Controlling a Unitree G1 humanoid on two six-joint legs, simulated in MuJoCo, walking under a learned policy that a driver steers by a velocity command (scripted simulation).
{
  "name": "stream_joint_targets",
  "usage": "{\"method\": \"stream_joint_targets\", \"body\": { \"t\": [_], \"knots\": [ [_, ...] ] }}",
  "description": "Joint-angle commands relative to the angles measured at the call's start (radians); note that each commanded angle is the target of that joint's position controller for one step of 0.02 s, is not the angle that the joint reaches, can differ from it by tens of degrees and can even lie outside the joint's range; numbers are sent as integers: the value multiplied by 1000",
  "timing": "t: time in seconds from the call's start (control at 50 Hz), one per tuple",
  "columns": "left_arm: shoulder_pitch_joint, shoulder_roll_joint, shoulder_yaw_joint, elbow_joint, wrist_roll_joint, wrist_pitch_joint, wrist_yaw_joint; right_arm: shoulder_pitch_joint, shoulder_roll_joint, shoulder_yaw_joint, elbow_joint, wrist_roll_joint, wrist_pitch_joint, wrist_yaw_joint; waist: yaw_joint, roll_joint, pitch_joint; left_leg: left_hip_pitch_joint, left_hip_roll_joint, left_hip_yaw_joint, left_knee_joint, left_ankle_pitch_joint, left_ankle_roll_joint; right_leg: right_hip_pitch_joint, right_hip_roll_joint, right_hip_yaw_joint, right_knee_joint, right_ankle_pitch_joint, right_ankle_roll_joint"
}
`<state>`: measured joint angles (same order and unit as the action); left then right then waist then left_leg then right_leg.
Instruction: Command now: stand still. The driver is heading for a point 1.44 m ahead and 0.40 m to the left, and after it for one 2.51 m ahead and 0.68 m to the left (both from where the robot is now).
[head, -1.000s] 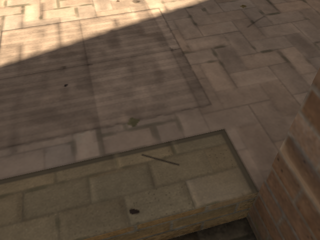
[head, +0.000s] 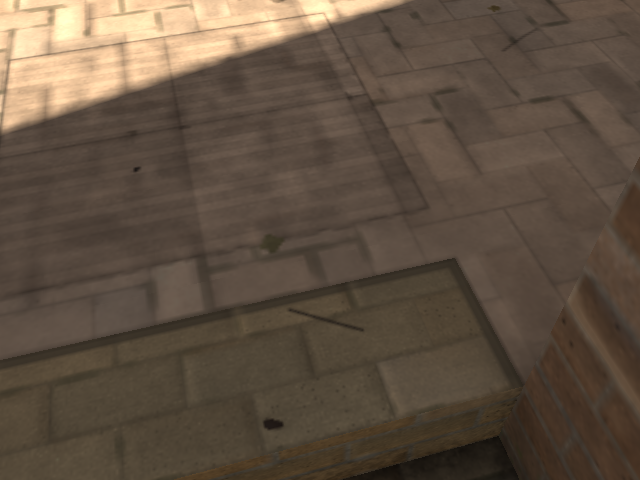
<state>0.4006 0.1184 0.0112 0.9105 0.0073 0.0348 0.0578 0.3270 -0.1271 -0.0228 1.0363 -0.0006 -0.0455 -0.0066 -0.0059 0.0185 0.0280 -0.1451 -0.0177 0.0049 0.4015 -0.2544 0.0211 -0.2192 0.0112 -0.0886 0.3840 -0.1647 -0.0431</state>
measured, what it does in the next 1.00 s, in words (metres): stands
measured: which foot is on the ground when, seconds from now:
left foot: down 0.00-1.00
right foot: down 0.00-1.00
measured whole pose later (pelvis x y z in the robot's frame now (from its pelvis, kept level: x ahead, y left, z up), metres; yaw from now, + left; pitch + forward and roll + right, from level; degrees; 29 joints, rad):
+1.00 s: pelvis +0.00 +0.00 +0.00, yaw +0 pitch +0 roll -1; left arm 0.38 0.13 0.02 0.94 0.00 0.04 0.05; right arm 0.33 -0.12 -0.03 1.03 0.00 -0.05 -0.01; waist -0.02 0.01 0.03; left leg -0.14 -0.01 0.01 0.40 -0.26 0.02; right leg -0.20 0.01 -0.09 0.36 -0.16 -0.04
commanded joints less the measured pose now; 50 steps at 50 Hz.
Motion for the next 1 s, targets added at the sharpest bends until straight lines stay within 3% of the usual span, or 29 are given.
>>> {"method": "stream_joint_targets", "body": {
  "t": [0.02,0.46,0.84,1.0],
  "knots": [
    [83,77,18,-20,-1,-2,1,71,-48,-6,-22,0,-11,2,-1,-11,38,-131,124,-81,-97,40,20,87,-146,129,-61,75,-39],
    [65,79,21,-2,-2,5,0,75,-39,-7,-36,0,-28,7,-6,-3,25,-131,130,-77,-103,79,14,117,-145,117,-56,145,-38],
    [76,82,20,11,-7,3,-4,63,-40,-5,-42,-4,-20,4,-6,5,33,-136,135,-77,-105,39,17,113,-144,111,-72,97,-38],
    [61,75,17,4,1,1,-4,76,-39,-5,-30,2,-20,4,-10,-3,40,-132,134,-72,-104,55,14,109,-145,116,-70,127,-36]
  ]
}}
